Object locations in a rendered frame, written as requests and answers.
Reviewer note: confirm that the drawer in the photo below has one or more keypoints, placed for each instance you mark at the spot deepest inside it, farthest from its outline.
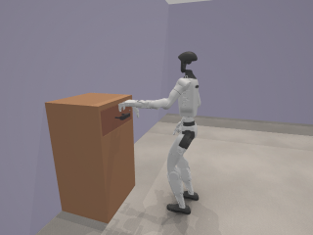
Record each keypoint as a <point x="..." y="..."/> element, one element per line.
<point x="108" y="120"/>

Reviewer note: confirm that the left robot shin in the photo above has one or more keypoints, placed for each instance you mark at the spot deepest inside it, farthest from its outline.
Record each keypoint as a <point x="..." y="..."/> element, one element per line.
<point x="176" y="186"/>

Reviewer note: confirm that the humanoid robot head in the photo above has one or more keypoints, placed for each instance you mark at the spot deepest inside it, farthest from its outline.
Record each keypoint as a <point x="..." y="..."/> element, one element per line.
<point x="187" y="58"/>

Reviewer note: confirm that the robot right upper arm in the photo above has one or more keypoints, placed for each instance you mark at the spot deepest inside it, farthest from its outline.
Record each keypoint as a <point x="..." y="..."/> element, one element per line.
<point x="199" y="100"/>

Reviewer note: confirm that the handle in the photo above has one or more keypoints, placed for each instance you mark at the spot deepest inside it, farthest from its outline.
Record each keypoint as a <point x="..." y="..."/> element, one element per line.
<point x="124" y="116"/>

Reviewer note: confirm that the left robot forearm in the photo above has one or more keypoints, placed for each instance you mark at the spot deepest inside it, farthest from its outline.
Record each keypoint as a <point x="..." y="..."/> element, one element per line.
<point x="151" y="104"/>

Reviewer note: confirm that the robot right hand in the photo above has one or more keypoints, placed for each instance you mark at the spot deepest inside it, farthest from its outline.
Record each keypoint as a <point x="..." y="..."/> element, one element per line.
<point x="178" y="128"/>

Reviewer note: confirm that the robot left hand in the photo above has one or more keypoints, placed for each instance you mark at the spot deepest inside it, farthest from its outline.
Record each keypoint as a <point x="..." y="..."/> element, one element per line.
<point x="129" y="103"/>

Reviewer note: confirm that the robot left upper arm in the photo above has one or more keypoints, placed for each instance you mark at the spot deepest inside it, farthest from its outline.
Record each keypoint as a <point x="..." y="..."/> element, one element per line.
<point x="181" y="85"/>

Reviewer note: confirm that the cabinet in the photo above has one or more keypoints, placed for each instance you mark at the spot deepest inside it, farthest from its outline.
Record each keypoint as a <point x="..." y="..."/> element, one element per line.
<point x="95" y="173"/>

